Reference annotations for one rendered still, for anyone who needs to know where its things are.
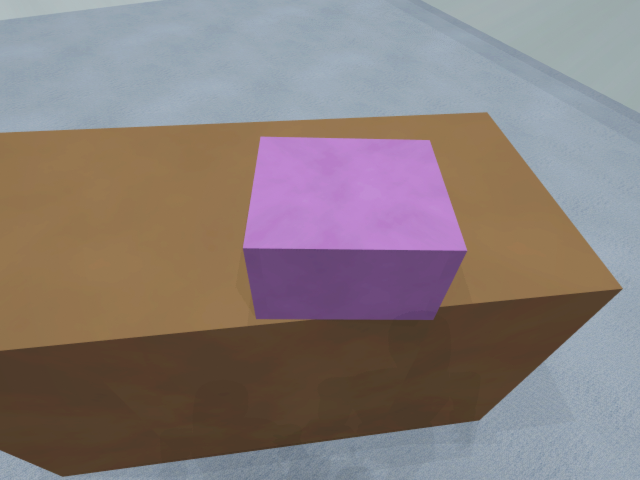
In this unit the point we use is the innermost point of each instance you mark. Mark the pedestal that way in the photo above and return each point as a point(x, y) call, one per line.
point(128, 335)

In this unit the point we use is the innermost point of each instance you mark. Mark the carton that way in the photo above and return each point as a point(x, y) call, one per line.
point(350, 229)

